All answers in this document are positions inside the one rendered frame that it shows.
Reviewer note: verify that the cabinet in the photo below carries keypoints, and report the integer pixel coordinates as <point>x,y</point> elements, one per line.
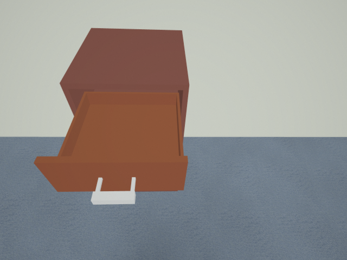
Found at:
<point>129,60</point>

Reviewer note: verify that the drawer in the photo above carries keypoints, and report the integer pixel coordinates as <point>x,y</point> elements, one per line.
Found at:
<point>117,136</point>

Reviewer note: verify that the handle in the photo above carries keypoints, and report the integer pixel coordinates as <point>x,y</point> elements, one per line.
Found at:
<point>113,197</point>

